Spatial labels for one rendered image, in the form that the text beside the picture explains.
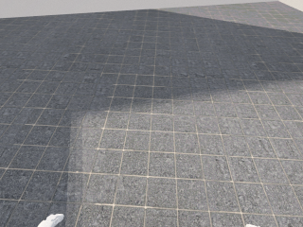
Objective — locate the left robot hand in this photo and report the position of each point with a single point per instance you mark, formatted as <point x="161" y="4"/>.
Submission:
<point x="52" y="220"/>

